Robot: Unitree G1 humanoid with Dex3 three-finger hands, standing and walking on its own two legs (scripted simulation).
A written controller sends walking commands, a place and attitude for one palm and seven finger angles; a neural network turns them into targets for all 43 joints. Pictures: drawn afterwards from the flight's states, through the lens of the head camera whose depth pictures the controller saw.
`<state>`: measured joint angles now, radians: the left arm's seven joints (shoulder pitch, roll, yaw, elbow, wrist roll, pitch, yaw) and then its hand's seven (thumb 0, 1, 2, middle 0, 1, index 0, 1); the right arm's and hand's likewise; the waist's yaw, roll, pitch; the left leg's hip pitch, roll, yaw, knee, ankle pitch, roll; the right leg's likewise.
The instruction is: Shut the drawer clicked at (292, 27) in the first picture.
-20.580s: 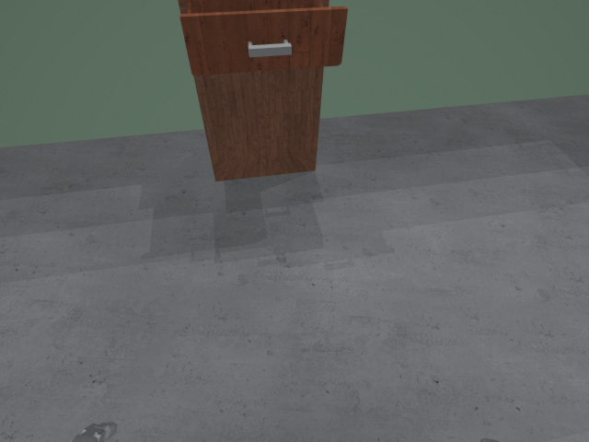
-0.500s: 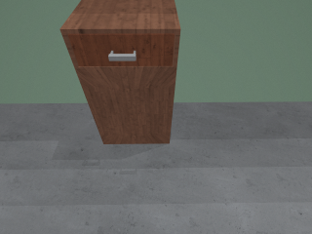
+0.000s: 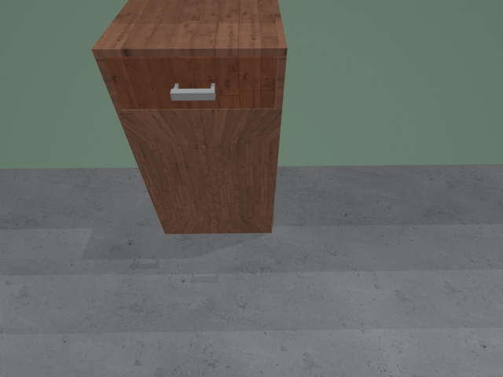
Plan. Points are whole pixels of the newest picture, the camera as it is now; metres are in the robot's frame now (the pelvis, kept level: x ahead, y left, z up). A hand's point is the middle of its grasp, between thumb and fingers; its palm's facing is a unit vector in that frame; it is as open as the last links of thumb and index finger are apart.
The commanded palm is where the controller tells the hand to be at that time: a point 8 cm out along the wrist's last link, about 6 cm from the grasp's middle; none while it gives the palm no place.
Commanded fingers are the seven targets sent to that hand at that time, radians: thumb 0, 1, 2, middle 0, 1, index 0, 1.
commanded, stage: look to check the result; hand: left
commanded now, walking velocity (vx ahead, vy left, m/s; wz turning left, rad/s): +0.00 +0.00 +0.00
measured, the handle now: (194, 90) +0.82 +0.20 +0.01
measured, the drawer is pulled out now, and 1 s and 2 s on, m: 0.00 0.00 0.00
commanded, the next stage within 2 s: stand and wait in 0.04 s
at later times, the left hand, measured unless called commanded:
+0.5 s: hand out of the picture +0.00 +0.16 -0.17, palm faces +0.04 -0.98 -0.19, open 7.4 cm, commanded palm none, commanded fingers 0.00 0.90 0.90 -0.20 -0.30 -0.20 -0.30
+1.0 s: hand out of the picture +0.03 +0.18 -0.17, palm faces +0.02 -0.97 -0.23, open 7.4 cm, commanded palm none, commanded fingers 0.00 0.90 0.90 -0.20 -0.30 -0.20 -0.30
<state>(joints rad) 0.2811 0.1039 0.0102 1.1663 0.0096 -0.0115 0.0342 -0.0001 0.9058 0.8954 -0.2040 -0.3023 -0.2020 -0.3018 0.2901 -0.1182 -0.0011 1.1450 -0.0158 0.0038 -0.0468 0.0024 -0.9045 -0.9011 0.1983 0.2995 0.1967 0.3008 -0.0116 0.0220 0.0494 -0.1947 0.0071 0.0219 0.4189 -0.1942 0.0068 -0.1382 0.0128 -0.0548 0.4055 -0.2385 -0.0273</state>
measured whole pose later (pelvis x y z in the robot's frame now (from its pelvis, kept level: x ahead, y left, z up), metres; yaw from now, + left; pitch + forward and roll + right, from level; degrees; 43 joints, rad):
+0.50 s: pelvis +0.00 -0.01 +0.00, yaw +0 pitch -2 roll +0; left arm 0.26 0.13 0.01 1.16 0.01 -0.01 0.03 0.00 0.91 0.90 -0.20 -0.30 -0.20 -0.30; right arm 0.28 -0.14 0.00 1.15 -0.02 0.00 -0.05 0.00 -0.90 -0.90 0.20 0.30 0.20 0.30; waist -0.01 0.02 0.06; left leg -0.18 0.02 0.02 0.40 -0.19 0.00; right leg -0.12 0.02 -0.06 0.39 -0.24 -0.04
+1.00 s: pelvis +0.01 -0.01 +0.00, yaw +0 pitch -2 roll +0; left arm 0.22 0.17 0.02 1.16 0.01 -0.02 0.02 0.00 0.90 0.90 -0.20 -0.30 -0.20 -0.30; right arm 0.23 -0.19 0.00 1.15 -0.02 0.00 -0.04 0.00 -0.90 -0.90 0.20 0.30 0.20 0.30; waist -0.01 0.02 0.06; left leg -0.16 0.02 0.01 0.38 -0.19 -0.01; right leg -0.10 0.03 -0.06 0.36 -0.23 -0.04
